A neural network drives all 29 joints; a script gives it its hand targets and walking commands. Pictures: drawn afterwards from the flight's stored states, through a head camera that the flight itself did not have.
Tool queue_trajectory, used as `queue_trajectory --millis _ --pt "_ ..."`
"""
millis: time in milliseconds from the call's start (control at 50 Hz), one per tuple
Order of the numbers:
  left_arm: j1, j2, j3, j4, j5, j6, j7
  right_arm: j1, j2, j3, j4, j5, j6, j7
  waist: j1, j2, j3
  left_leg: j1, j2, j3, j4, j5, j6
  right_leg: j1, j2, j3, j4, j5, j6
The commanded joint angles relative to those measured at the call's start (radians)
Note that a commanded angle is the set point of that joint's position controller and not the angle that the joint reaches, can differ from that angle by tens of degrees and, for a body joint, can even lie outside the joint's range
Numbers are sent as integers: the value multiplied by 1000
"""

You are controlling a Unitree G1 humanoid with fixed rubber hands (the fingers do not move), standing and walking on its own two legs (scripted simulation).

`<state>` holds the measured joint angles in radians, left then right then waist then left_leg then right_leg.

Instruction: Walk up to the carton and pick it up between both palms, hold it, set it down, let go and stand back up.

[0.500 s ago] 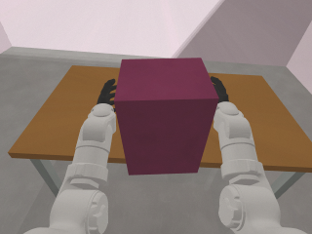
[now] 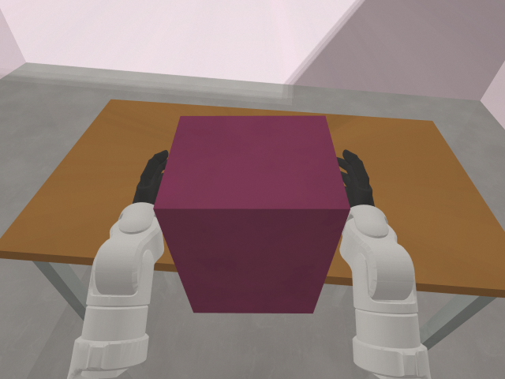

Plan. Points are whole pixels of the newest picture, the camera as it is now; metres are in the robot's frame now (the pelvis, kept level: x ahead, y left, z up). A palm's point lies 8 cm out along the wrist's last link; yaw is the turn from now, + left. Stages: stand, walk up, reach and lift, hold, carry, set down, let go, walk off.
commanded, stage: hold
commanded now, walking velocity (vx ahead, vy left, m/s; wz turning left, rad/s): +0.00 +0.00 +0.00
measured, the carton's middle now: (252, 224) +0.33 +0.01 +0.10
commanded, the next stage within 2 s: none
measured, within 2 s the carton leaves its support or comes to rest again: neither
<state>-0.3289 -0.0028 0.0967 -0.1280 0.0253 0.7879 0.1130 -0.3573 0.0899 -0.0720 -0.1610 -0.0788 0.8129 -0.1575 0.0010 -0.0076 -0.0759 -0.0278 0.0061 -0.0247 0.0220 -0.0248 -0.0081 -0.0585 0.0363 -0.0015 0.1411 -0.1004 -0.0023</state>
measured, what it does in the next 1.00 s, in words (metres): stands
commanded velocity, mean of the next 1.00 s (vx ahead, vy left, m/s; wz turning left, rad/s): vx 0.00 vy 0.00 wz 0.00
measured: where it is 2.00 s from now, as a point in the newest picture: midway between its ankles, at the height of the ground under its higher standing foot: outside the picture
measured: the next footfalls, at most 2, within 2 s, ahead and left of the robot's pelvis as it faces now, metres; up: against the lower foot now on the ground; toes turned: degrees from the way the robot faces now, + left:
none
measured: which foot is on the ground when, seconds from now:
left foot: down 0.00-1.00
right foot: down 0.00-1.00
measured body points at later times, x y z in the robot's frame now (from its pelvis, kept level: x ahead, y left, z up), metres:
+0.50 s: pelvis -0.08 +0.05 +0.00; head -0.10 +0.05 +0.45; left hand +0.32 +0.18 +0.17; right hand +0.31 -0.12 +0.18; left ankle +0.00 +0.13 -0.75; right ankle -0.02 -0.09 -0.75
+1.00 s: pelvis -0.03 +0.03 +0.00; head -0.06 +0.03 +0.45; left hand +0.37 +0.16 +0.15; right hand +0.36 -0.14 +0.15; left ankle +0.00 +0.13 -0.76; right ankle -0.02 -0.09 -0.76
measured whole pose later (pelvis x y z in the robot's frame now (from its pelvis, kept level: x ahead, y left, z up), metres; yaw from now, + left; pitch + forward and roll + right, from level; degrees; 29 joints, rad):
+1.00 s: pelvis -0.03 +0.03 +0.00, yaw -3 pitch +4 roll +0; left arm -0.68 -0.04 0.24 0.48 0.15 0.59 0.13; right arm -0.72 0.00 -0.26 0.55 -0.14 0.55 -0.06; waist -0.01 0.01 -0.16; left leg -0.22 -0.02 0.03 0.20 -0.05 0.03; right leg -0.21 0.01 0.04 0.21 -0.07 0.00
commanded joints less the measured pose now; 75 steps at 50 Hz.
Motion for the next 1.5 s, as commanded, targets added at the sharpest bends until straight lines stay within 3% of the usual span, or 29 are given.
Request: queue_trajectory --millis 0,20,60,100,180,280,360,400,460,500,540,580,620,680,720,740,760,780,820,880,920,980,1080,1140,1220,1280,1320,1420,1480 --pt "-657 -499 -497 -283 -160 -52 -184 -555 487 522 -210 175 -32 158 -21 35 -305 82 -58 12 65 173 4 109 -43 23 45 500 79" --pt "-660 -498 -499 -294 -164 -43 -187 -554 495 534 -226 172 -26 158 -12 52 -341 91 -60 8 78 247 1 136 -50 26 76 611 91" --pt "-647 -449 -483 -329 -162 -33 -200 -524 485 539 -254 160 -5 155 -15 -1 -426 113 -72 3 87 250 1 227 -59 38 107 700 104" --pt "-694 -439 -486 -364 -176 -33 -204 -568 490 542 -287 164 4 158 -31 -51 -497 111 -65 4 85 216 7 259 -46 30 105 617 102" --pt "-724 -459 -444 -282 -144 -27 -200 -657 435 493 -271 137 3 178 -17 -23 -472 88 -42 17 91 132 -13 153 -17 11 37 304 66" --pt "-833 -423 -295 -56 -34 -39 -189 -736 352 308 16 57 -25 225 -7 38 -302 29 -17 31 71 -155 -24 -69 5 -27 -41 -117 19" --pt "-921 -416 -167 185 49 -75 -184 -845 303 155 279 -9 -87 277 -11 56 -236 -1 -2 31 66 -355 -19 -184 14 -49 -19 -262 12" --pt "-978 -442 -133 261 60 -109 -183 -919 324 129 349 -25 -133 293 -13 31 -275 21 -1 37 94 -329 -7 -232 13 -46 -19 -259 11" --pt "-1095 -491 -159 250 25 -175 -172 -1035 389 143 365 9 -208 292 -12 -11 -429 111 0 22 148 -135 1 -287 13 -37 3 -111 6" --pt "-1157 -526 -184 242 13 -204 -158 -1100 425 160 372 32 -248 281 -8 17 -595 180 -3 27 179 -31 -4 -282 7 -22 16 -16 2" --pt "-1183 -542 -174 273 28 -220 -149 -1127 423 137 418 23 -274 276 -11 61 -669 207 2 21 180 -140 -7 -320 9 -26 21 -123 -8" --pt "-1215 -580 -166 355 45 -234 -141 -1176 381 83 489 9 -307 277 -21 147 -619 122 32 -12 140 -390 -12 -349 18 -41 53 -262 -24" --pt "-1220 -585 -132 447 64 -251 -133 -1181 352 40 599 -11 -329 280 -27 154 -519 55 35 -12 148 -456 -15 -384 20 -44 68 -290 -34" --pt "-1192 -587 -118 477 57 -287 -129 -1141 404 47 640 -10 -350 269 -41 47 -513 139 1 22 234 -135 -6 -473 5 -15 24 -154 -43" --pt "-1183 -582 -171 390 8 -300 -124 -1088 440 100 590 21 -351 248 -44 2 -657 222 -7 17 261 144 -10 -340 1 -5 42 143 -26" --pt "-1170 -563 -197 351 -2 -297 -122 -1074 447 127 545 35 -347 241 -38 -12 -732 254 -12 13 256 214 -7 -276 3 4 51 243 -12" --pt "-1150 -558 -217 329 -11 -291 -118 -1050 445 140 530 40 -338 236 -35 -4 -790 268 -8 6 238 197 -5 -207 9 4 52 234 -5" --pt "-1133 -578 -240 317 -18 -280 -116 -1043 440 156 506 58 -335 236 -20 74 -754 217 -1 4 207 103 -4 -148 11 8 54 152 -15" --pt "-1103 -605 -228 396 3 -254 -111 -1050 416 135 538 53 -327 245 -1 151 -545 90 28 -27 153 -93 -22 -166 11 2 49 0 -31" --pt "-1073 -627 -203 427 5 -262 -104 -1050 417 138 553 51 -326 258 -8 89 -364 72 24 -19 161 -90 -14 -251 13 -5 14 -67 -39" --pt "-1073 -597 -185 425 6 -278 -102 -1058 421 146 546 59 -329 254 -10 53 -364 77 9 -7 176 -41 -3 -243 6 3 11 -33 -33" --pt "-1130 -594 -245 321 -40 -301 -88 -1108 482 231 449 120 -340 238 2 13 -514 92 -6 -2 196 97 8 -124 -2 21 41 138 -18" --pt "-1070 -600 -379 160 -125 -288 -60 -1105 563 430 195 214 -304 179 26 -89 -766 81 -27 -21 193 330 40 151 -17 42 151 574 56" --pt "-913 -537 -396 104 -145 -241 -61 -948 563 495 106 223 -237 132 37 -117 -757 36 -45 -33 148 319 62 285 -52 52 219 838 105" --pt "-726 -464 -410 2 -154 -165 -89 -689 568 506 61 221 -142 97 16 -103 -595 40 -63 -39 83 326 74 315 -89 57 232 1029 137" --pt "-639 -465 -456 -109 -181 -120 -128 -582 574 549 -57 222 -94 93 15 -42 -472 88 -61 -40 59 339 63 272 -101 56 202 1076 142" --pt "-599 -480 -484 -179 -183 -102 -150 -540 558 559 -138 217 -75 97 7 2 -436 128 -61 -37 57 331 45 231 -88 56 160 975 130" --pt "-645 -537 -539 -336 -208 -81 -169 -555 521 568 -271 208 -53 140 -19 48 -368 144 -48 -2 92 277 -12 121 -32 32 31 529 73" --pt "-663 -536 -548 -379 -201 -69 -172 -557 496 547 -275 185 -43 155 -16 117 -397 135 -38 4 116 367 -35 143 -21 27 51 533 61"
